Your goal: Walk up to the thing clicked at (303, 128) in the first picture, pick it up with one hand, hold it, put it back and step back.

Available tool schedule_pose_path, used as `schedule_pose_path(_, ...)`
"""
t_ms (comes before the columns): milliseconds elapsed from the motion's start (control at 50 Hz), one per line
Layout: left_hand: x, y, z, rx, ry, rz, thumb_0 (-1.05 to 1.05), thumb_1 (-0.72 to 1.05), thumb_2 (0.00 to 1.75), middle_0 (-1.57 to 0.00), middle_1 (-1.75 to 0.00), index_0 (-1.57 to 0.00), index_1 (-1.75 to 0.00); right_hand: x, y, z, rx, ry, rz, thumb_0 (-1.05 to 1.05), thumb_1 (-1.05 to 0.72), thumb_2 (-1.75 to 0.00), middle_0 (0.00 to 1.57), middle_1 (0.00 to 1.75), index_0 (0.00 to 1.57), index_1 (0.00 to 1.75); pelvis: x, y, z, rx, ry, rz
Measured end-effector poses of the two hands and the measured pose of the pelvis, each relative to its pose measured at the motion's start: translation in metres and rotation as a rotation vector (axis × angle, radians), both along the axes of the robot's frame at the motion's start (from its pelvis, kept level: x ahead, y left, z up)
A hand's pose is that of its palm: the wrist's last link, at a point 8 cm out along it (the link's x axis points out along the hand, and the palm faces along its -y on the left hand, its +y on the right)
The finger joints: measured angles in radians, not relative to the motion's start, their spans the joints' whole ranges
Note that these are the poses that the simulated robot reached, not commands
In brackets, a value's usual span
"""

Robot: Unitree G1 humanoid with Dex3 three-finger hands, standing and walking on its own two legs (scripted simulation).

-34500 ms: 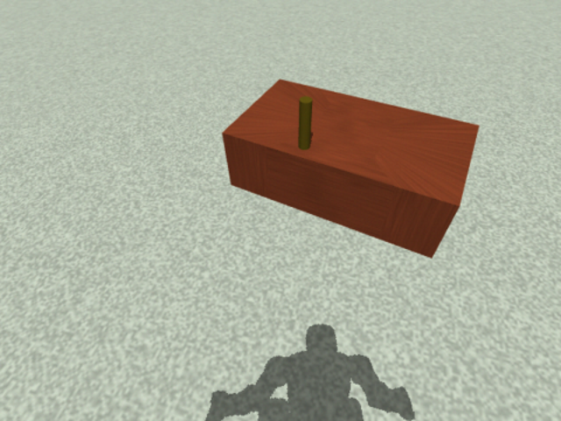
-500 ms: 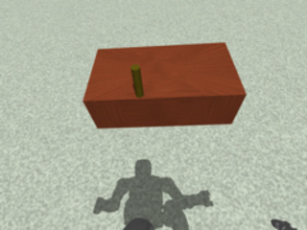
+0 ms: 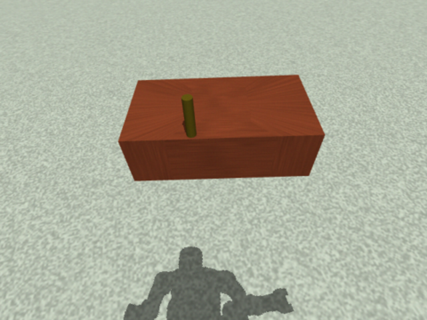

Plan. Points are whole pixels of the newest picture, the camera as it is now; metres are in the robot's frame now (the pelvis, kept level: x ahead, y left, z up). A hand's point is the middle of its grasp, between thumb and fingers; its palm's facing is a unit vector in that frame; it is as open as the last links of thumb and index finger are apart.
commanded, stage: step back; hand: left
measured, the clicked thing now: (189, 117) +1.05 +0.18 -0.32
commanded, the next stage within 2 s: stand in 0.76 s
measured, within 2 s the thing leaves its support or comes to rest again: neither
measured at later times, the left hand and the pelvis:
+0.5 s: hand out of the picture +0.10 +0.27 -0.14, palm faces +0.02 -0.93 -0.36, open 7.4 cm; pelvis +0.03 +0.00 +0.00, yaw +2 degrees
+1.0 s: hand out of the picture +0.11 +0.26 -0.14, palm faces +0.02 -0.95 -0.32, open 7.4 cm; pelvis +0.03 +0.01 +0.01, yaw +2 degrees
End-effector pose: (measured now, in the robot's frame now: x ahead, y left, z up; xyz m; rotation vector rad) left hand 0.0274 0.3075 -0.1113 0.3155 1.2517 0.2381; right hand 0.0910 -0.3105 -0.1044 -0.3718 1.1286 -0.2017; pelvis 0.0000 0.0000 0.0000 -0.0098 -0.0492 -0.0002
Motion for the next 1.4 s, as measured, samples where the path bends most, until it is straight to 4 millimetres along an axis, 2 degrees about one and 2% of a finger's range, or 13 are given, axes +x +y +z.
schedule_pose_path(60, -0.007, -0.001, 0.003, -0.004, -0.009, 0.016, 0.01, 0.90, 0.89, -0.20, -0.30, -0.20, -0.30, -0.005, 0.000, 0.000, 0.004, 0.016, 0.009, 0.01, -0.90, -0.90, 0.20, 0.30, 0.20, 0.30, -0.001, 0.002, 0.003, 0.008, 0.003, 0.013)
schedule_pose_path(140, -0.004, 0.007, 0.000, -0.010, -0.024, 0.029, 0.01, 0.90, 0.89, -0.20, -0.30, -0.20, -0.30, -0.007, 0.007, -0.002, -0.002, 0.037, 0.022, 0.01, -0.90, -0.90, 0.20, 0.30, 0.20, 0.30, 0.002, 0.010, 0.000, 0.009, 0.005, 0.043)
schedule_pose_path(260, 0.017, 0.015, -0.005, -0.012, -0.023, 0.002, 0.01, 0.90, 0.89, -0.20, -0.30, -0.20, -0.30, -0.007, 0.024, -0.001, 0.019, 0.013, 0.009, 0.01, -0.90, -0.90, 0.20, 0.30, 0.20, 0.30, 0.006, 0.012, 0.000, 0.025, 0.002, 0.016)
schedule_pose_path(340, 0.037, 0.012, -0.002, 0.000, -0.051, -0.019, 0.01, 0.91, 0.89, -0.20, -0.30, -0.20, -0.30, -0.003, 0.022, -0.003, 0.037, 0.007, -0.004, 0.01, -0.90, -0.90, 0.20, 0.30, 0.20, 0.30, 0.009, 0.006, 0.000, 0.012, -0.003, 0.012)
schedule_pose_path(420, 0.053, 0.006, 0.004, 0.006, -0.087, -0.027, 0.01, 0.91, 0.89, -0.20, -0.30, -0.20, -0.30, 0.006, 0.018, -0.007, 0.048, 0.026, -0.013, 0.01, -0.90, -0.90, 0.20, 0.30, 0.20, 0.30, 0.018, 0.001, 0.001, -0.004, 0.004, 0.023)
schedule_pose_path(560, 0.080, 0.005, 0.005, -0.002, -0.104, -0.007, 0.01, 0.91, 0.89, -0.20, -0.30, -0.20, -0.30, 0.027, 0.018, -0.008, 0.037, 0.039, 0.002, 0.01, -0.90, -0.90, 0.20, 0.30, 0.20, 0.30, 0.036, 0.006, 0.002, 0.009, 0.013, 0.038)
schedule_pose_path(660, 0.098, 0.007, 0.002, -0.007, -0.134, 0.000, 0.01, 0.90, 0.89, -0.20, -0.30, -0.20, -0.30, 0.043, 0.021, -0.005, 0.022, 0.031, 0.013, 0.01, -0.90, -0.90, 0.20, 0.30, 0.20, 0.30, 0.040, 0.007, 0.001, 0.005, 0.016, 0.044)
schedule_pose_path(740, 0.105, 0.009, -0.001, -0.007, -0.147, 0.002, 0.00, 0.91, 0.89, -0.20, -0.30, -0.20, -0.30, 0.054, 0.023, -0.005, 0.012, 0.012, 0.020, 0.01, -0.90, -0.90, 0.20, 0.30, 0.20, 0.30, 0.041, 0.009, -0.002, 0.003, 0.013, 0.048)
schedule_pose_path(880, 0.094, 0.005, -0.001, -0.026, -0.093, 0.013, 0.00, 0.91, 0.89, -0.20, -0.30, -0.20, -0.30, 0.066, 0.032, 0.003, 0.027, -0.008, 0.035, 0.01, -0.90, -0.90, 0.20, 0.30, 0.20, 0.30, 0.039, 0.010, 0.006, 0.002, 0.005, 0.042)
schedule_pose_path(1020, 0.075, -0.003, 0.003, -0.041, -0.047, 0.002, 0.00, 0.91, 0.89, -0.20, -0.30, -0.20, -0.30, 0.060, 0.035, 0.008, 0.047, -0.012, 0.032, 0.00, -0.90, -0.90, 0.20, 0.30, 0.20, 0.30, 0.028, 0.010, 0.014, 0.003, -0.004, 0.038)
schedule_pose_path(1140, 0.058, -0.004, 0.007, -0.040, -0.035, -0.001, 0.00, 0.91, 0.89, -0.20, -0.30, -0.20, -0.30, 0.042, 0.034, 0.007, 0.057, 0.008, 0.023, 0.00, -0.90, -0.90, 0.20, 0.30, 0.20, 0.30, 0.018, 0.009, 0.017, 0.005, -0.009, 0.036)
schedule_pose_path(1400, 0.024, -0.003, 0.009, -0.026, 0.010, 0.008, 0.00, 0.91, 0.89, -0.20, -0.30, -0.20, -0.30, -0.011, 0.022, 0.000, 0.057, 0.104, -0.017, 0.01, -0.90, -0.90, 0.20, 0.30, 0.20, 0.30, 0.005, 0.005, 0.018, 0.008, -0.002, 0.038)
